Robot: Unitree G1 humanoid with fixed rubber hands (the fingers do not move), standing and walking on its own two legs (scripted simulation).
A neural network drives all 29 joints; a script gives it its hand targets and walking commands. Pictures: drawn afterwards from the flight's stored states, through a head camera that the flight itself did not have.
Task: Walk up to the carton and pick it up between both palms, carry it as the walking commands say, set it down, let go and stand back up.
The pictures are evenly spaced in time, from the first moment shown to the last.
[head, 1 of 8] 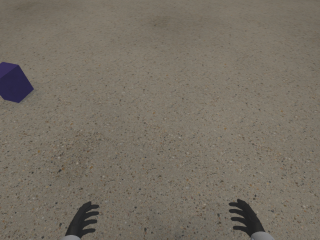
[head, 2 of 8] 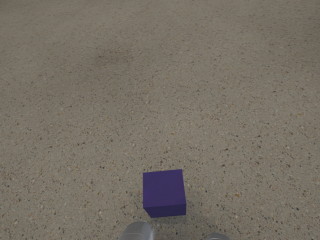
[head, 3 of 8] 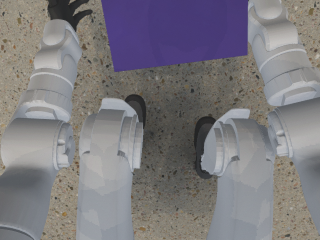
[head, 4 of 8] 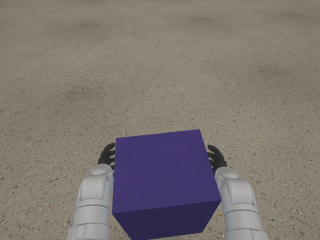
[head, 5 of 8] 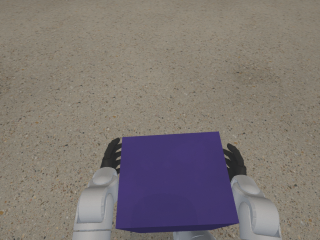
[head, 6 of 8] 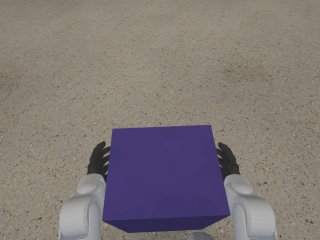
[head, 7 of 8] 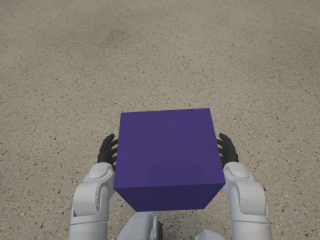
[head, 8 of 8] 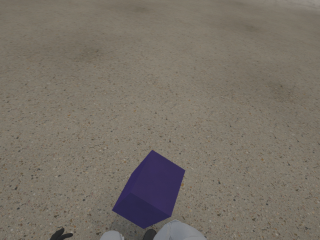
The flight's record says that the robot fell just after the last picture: yes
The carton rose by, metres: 0.68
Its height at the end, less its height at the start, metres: +0.22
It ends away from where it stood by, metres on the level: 8.39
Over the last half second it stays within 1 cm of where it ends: no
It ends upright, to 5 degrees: no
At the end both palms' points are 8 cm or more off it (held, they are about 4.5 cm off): yes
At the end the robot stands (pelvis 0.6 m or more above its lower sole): yes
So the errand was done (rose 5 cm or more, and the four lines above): no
